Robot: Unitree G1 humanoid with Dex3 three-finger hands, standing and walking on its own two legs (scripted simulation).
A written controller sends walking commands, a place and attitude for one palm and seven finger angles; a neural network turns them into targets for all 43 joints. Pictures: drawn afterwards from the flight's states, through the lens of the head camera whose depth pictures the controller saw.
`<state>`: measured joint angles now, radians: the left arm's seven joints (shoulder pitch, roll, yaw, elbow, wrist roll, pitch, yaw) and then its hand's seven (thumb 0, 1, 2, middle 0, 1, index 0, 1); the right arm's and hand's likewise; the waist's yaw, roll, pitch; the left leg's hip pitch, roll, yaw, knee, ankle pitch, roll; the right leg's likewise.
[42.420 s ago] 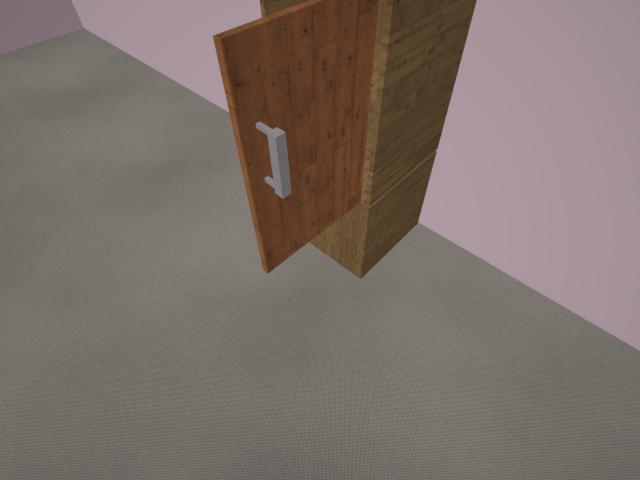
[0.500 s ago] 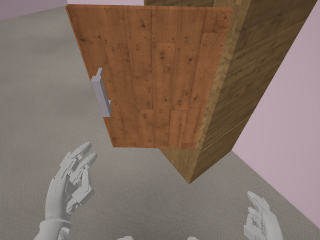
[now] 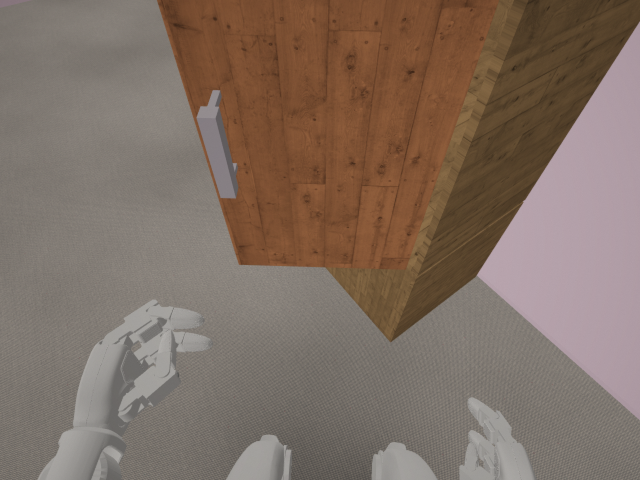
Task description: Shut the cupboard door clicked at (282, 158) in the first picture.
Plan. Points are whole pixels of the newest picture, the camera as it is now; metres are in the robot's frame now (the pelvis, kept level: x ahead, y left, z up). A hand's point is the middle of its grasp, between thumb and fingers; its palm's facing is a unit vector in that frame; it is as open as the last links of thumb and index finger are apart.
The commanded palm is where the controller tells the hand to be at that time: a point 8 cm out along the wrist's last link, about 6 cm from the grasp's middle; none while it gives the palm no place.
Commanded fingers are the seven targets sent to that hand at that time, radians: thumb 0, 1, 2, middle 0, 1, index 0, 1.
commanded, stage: raise the hand and make a fist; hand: left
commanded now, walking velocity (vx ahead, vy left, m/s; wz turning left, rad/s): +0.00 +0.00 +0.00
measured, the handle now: (222, 146) +0.53 +0.18 +0.10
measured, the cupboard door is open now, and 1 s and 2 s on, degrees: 52 52 52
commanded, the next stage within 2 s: bring the fist close to the handle in 1.14 s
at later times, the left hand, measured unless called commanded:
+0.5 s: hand (152, 349) +0.24 +0.19 +0.09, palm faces +0.02 -1.00 -0.06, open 3.1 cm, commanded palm +0.21 +0.24 +0.09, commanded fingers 0.00 0.90 0.90 -1.30 -1.50 -1.30 -1.50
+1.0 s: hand (163, 331) +0.25 +0.18 +0.10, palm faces +0.01 -1.00 -0.04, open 3.1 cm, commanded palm +0.23 +0.23 +0.10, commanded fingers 0.00 0.90 0.90 -1.30 -1.50 -1.30 -1.50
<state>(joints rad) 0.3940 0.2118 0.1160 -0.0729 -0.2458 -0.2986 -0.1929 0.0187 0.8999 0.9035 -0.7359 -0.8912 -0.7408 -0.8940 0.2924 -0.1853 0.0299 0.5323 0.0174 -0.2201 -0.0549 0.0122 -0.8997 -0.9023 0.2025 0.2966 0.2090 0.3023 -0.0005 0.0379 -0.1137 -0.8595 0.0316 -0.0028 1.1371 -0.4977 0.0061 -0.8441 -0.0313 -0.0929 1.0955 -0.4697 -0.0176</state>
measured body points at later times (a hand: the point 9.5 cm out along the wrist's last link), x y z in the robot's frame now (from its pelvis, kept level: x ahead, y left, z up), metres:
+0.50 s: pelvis +0.02 +0.01 +0.02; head +0.07 +0.01 +0.46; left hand +0.23 +0.24 +0.09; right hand +0.22 -0.21 -0.04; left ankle +0.04 +0.11 -0.65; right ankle +0.04 -0.11 -0.65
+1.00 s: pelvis +0.03 -0.01 +0.03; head +0.07 -0.02 +0.48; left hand +0.25 +0.23 +0.11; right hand +0.20 -0.25 -0.05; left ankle +0.04 +0.11 -0.65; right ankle +0.04 -0.11 -0.65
